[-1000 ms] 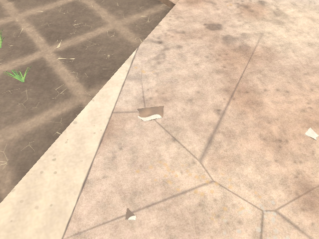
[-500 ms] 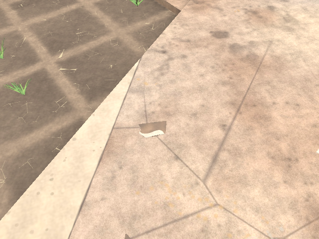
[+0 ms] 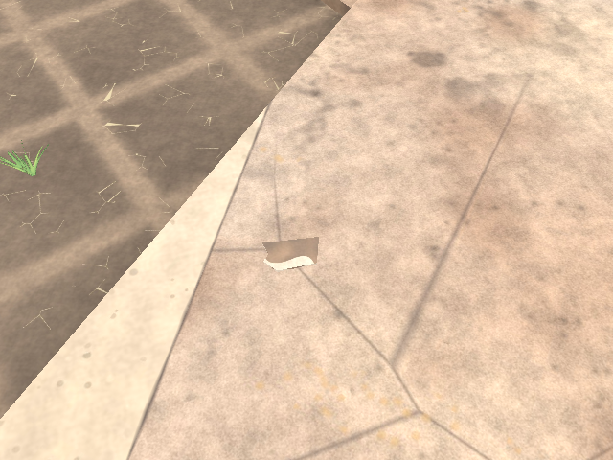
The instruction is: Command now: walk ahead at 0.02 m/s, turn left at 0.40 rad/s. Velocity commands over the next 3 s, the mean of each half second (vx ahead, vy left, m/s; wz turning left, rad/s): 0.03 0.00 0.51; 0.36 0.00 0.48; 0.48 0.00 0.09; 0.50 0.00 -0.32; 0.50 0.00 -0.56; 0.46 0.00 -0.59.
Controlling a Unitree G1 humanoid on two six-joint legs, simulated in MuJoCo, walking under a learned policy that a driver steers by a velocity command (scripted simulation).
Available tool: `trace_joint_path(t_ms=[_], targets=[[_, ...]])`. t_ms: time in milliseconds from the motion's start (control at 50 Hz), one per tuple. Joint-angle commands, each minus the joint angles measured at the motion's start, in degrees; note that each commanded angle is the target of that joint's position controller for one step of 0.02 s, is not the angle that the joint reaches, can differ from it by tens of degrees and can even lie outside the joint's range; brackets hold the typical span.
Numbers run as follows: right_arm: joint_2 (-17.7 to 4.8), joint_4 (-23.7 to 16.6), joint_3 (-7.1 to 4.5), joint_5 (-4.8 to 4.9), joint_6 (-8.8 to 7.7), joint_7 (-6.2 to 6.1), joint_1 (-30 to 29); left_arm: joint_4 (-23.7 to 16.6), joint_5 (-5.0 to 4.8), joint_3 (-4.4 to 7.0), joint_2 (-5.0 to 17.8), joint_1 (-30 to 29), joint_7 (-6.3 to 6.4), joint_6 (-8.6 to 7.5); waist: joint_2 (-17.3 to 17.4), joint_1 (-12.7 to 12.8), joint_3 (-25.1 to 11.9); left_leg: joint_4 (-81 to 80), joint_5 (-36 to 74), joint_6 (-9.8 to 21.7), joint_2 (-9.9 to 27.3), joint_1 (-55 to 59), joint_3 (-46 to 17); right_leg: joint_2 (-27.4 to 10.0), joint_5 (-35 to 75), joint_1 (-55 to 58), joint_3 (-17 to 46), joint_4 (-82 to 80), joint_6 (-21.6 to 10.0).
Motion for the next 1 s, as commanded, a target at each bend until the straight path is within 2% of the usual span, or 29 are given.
trace_joint_path(t_ms=[20, 60, 80, 100, 120, 140, 160, 180, 200, 220, 280, 360, 400, 460, 500, 540, 580, 600, 620, 640, 660, 680, 700, 720, 760, 800, 880, 940, 1000], targets=[[-8.7, -5.2, -2.43, 0.60, 0.04, -1.04, -3.3, -0.7, -0.11, 1.47, 4.8, 7.7, -0.23, -0.12, 7.1, 3.2, -6.4, -12.3, -16.8, 8.0, 14.2, -0.5, -19.8, 1.8, 4.0, 7.6, -1.6, -5.1, -0.8], [-8.4, -6.3, -2.57, 1.36, 0.70, -1.34, -4.6, -0.2, -0.23, 1.76, 4.8, 10.5, -0.79, -0.48, 6.6, 5.4, -6.2, -10.6, -18.2, 5.6, 12.3, -2.9, -19.7, 2.2, 8.8, 13.0, -2.8, -14.5, -2.3], [-7.6, -6.9, -2.46, 1.75, 1.03, -1.37, -4.6, 0.2, 0.03, 2.23, 5.9, 13.0, -0.96, -0.53, 5.8, 6.6, -5.8, -8.2, -20.6, 2.9, 9.6, -6.4, -18.1, 1.0, 9.5, 17.9, -3.3, -20.2, -3.6], [-5.0, -7.5, -1.90, 1.99, 1.42, -1.28, -3.6, -0.1, 0.92, 3.17, 9.6, 15.3, -0.80, -0.48, -2.2, 6.5, -5.8, 4.1, -25.2, -0.5, 5.0, -13.9, -13.1, -9.1, 4.2, 23.6, 6.0, -27.2, -6.8], [-2.7, -9.7, -1.72, 2.14, 0.92, -1.07, -4.4, -2.3, 2.90, 4.35, 14.8, 9.2, -0.92, -0.83, -18.9, 4.0, -2.7, 21.0, -27.5, -1.8, -3.5, -21.3, -3.7, -22.1, 3.2, 16.1, 23.7, -34.0, -14.1], [-7.7, -8.5, -3.05, 0.68, 0.26, -0.90, -2.6, -5.1, 4.57, 3.38, 11.4, 3.8, -0.68, -1.59, -14.7, 2.5, -2.7, 31.6, -27.0, -2.8, -0.1, -19.2, -8.2, -24.4, 8.3, 11.1, 24.2, -34.2, -16.7], [-9.9, -6.7, -4.08, 0.63, 0.45, -0.62, 1.5, -7.1, 3.74, 2.69, 8.9, -1.4, -0.39, -2.19, -9.9, -0.5, -3.5, 37.7, -23.1, -3.1, -0.5, -16.9, -8.0, -21.0, 13.2, 10.4, 17.4, -32.0, -14.7], [-8.8, -4.6, -4.11, 0.11, 1.07, -0.74, 4.8, -8.3, 2.24, 2.36, 8.0, -3.5, -0.41, -2.54, -6.9, -1.5, -4.2, 42.2, -19.8, -4.2, -0.5, -16.1, -6.8, -17.3, 16.4, 11.1, 11.7, -30.0, -12.4], [-7.9, -4.0, -4.03, -0.23, 1.62, -0.86, 6.0, -8.8, 1.13, 2.18, 7.7, -3.9, -0.39, -2.58, -5.8, -1.2, -4.0, 46.5, -17.5, -5.3, 0.0, -17.0, -6.2, -16.2, 18.2, 12.1, 8.6, -29.2, -11.5], [-6.8, -4.2, -3.83, -0.12, 2.01, -0.76, 5.9, -8.9, 0.88, 1.86, 7.3, -3.0, -0.29, -2.48, -5.4, -0.5, -3.4, 49.7, -16.3, -6.4, 0.6, -17.0, -5.1, -15.3, 20.5, 11.7, 5.6, -29.1, -11.6], [-5.4, -7.4, -3.11, 1.11, 2.33, -0.63, 1.1, -8.2, 1.28, 1.64, 7.5, 1.6, 0.18, -1.61, -7.5, 2.6, -1.8, 46.1, -13.7, -9.1, 2.8, -20.1, -2.2, -14.2, 22.9, 16.3, 1.2, -29.2, -13.0], [-4.0, -11.4, -2.07, 1.24, 2.34, 0.03, -2.9, -7.9, 1.23, 2.80, 10.9, 5.2, 0.67, -0.68, -8.7, 5.4, -2.9, 35.9, -15.5, -11.0, 6.3, -19.6, 0.0, -17.7, 25.6, 23.2, 0.7, -28.9, -14.9], [-3.2, -13.0, -1.50, 1.15, 2.32, 0.71, -3.9, -8.5, 1.09, 3.38, 12.2, 4.2, 0.50, -0.49, -9.0, 5.7, -3.0, 31.1, -17.0, -10.5, 7.8, -15.7, 2.2, -18.5, 26.1, 21.7, -1.4, -28.7, -15.2], [-3.3, -14.8, -1.27, 1.25, 2.30, 2.04, -5.1, -9.0, 0.08, 4.34, 13.8, 4.3, -0.43, -0.94, -9.8, 6.5, -3.3, 24.4, -19.1, -7.8, 8.6, -9.4, 5.9, -19.5, 8.2, 17.9, -2.2, -32.0, -14.9], [-4.0, -15.4, -1.52, 1.47, 2.03, 3.01, -5.4, -9.2, -0.51, 4.79, 14.4, 4.0, -1.32, -1.69, -10.0, 6.1, -2.3, 19.4, -20.2, -5.0, 8.3, -6.0, 7.2, -20.4, 1.9, 16.5, -2.0, -33.0, -14.4], [-4.1, -15.0, -1.83, 1.68, 1.55, 3.88, -4.0, -9.2, -1.28, 5.12, 14.7, 3.2, -2.26, -2.27, -9.1, 4.6, -2.0, 12.9, -19.4, -2.0, 7.7, -0.8, 8.3, -21.1, 0.6, 15.1, -3.1, -31.9, -13.4], [-4.2, -11.3, -2.59, 1.61, 1.25, 4.10, 3.9, -9.2, -1.94, 4.72, 13.1, 1.5, -2.91, -2.21, -6.3, 0.5, -3.6, 3.6, -14.6, 0.4, 4.4, 11.9, 11.5, -18.5, -0.5, 9.3, -7.8, -24.6, -10.9], [-6.7, -8.5, -4.07, 2.06, 1.10, 3.53, 11.4, -9.1, -1.12, 3.79, 9.9, 2.0, -3.30, -2.21, -1.5, -2.0, -7.2, 2.0, -15.8, 2.3, 4.4, 23.9, 8.4, -15.3, -0.4, 2.4, -12.3, -13.1, -8.2], [-12.8, -7.7, -5.78, 2.18, 0.68, 2.69, 18.1, -11.6, 1.07, 2.14, 5.2, -1.6, -4.10, -2.60, 13.6, -4.4, -7.2, -2.0, -14.9, 7.3, 18.1, 33.8, -12.9, -8.9, -9.2, -15.2, -16.8, 12.5, -3.5], [-16.3, -10.4, -5.49, 1.25, -1.49, 3.35, 16.5, -15.9, 0.58, 2.53, 6.1, -5.1, -4.42, -4.40, 15.3, -3.4, -6.0, -10.4, -28.3, 17.6, 27.3, 33.6, -38.3, -1.4, -11.6, -32.2, -7.0, 23.7, -2.4], [-11.7, -10.7, -4.22, 1.02, -3.01, 3.78, 14.4, -16.6, -1.08, 3.32, 10.4, -8.1, -5.01, -5.73, 8.2, -3.7, -2.5, -13.1, -28.9, 17.2, 27.2, 31.6, -35.2, -4.7, -6.5, -35.5, -1.8, 26.9, -3.6], [-9.0, -11.2, -3.09, 1.23, -3.84, 3.64, 11.3, -16.2, -1.36, 3.70, 11.9, -6.5, -5.53, -6.56, 8.1, -1.0, 0.0, -12.7, -23.5, 14.9, 24.9, 29.9, -29.0, -6.1, 1.0, -36.0, -1.5, 25.2, -4.6], [-7.5, -12.1, -2.53, 1.46, -4.01, 3.54, 8.5, -14.2, -0.19, 3.89, 12.3, -4.1, -5.44, -6.82, 4.9, 0.7, 0.5, -12.0, -17.2, 12.5, 21.9, 27.0, -23.0, -7.8, 6.1, -32.5, -1.2, 22.7, -4.3], [-7.1, -12.8, -2.22, 1.43, -3.81, 3.32, 6.6, -13.7, 0.90, 4.10, 12.5, -3.2, -5.37, -7.03, 4.6, 1.9, 0.5, -12.1, -10.5, 11.0, 19.5, 24.3, -18.9, -8.1, 10.0, -29.0, -1.2, 18.6, -3.6], [-7.5, -13.1, -2.15, 0.80, -3.86, 2.59, 7.5, -13.6, 1.30, 3.85, 10.9, -3.4, -5.63, -6.95, 4.2, 2.3, -0.9, -12.2, 3.3, 9.9, 16.8, 22.0, -13.9, -6.5, 16.4, -24.6, -2.9, 15.3, -2.2], [-8.0, -12.4, -2.33, 0.85, -3.97, 1.80, 9.8, -14.2, 1.14, 3.12, 8.9, -5.2, -5.66, -6.63, 3.3, 1.7, -1.2, -12.2, 10.7, 9.1, 15.3, 21.7, -10.0, -5.4, 21.4, -23.3, -4.0, 8.8, -1.0], [-7.9, -10.1, -2.08, 0.87, -4.06, 0.84, 14.4, -16.6, 0.20, 1.52, 5.8, -12.8, -6.54, -6.78, 5.3, -1.6, 1.1, -13.2, 9.2, 6.4, 13.2, 18.0, -6.2, -2.9, 31.6, -16.7, -6.0, -7.5, -1.4], [-8.6, -8.5, -2.15, 1.24, -4.30, 0.82, 16.6, -18.2, -0.42, 1.32, 6.2, -16.4, -7.39, -7.13, 5.2, -2.6, 3.2, -13.1, 6.8, 6.5, 15.4, 19.8, -7.7, -2.4, 32.3, -15.6, -5.3, -12.7, -2.9], [-8.8, -7.5, -2.29, 1.41, -3.97, 0.64, 16.4, -19.1, -0.43, 1.53, 7.4, -16.5, -8.01, -7.42, 5.6, -1.4, 3.5, -10.3, 11.2, 6.1, 18.0, 24.4, -8.7, -2.3, 28.5, -15.0, -4.7, -15.5, -5.2]])
Next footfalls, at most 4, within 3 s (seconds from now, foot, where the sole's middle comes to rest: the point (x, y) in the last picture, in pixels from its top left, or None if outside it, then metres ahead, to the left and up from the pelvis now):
0.08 right None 0.06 -0.12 -0.77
0.60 left None -0.02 0.12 -0.77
1.08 right None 0.40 0.14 -0.77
1.60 left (80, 449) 0.51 0.50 -0.77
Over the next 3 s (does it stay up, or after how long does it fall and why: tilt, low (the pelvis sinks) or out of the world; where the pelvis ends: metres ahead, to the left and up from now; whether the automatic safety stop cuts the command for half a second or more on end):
stays up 1.15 0.60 -0.10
